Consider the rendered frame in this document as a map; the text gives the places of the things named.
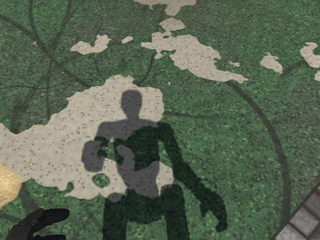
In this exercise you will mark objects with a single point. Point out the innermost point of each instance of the left robot hand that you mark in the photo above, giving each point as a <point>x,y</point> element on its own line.
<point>36,221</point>

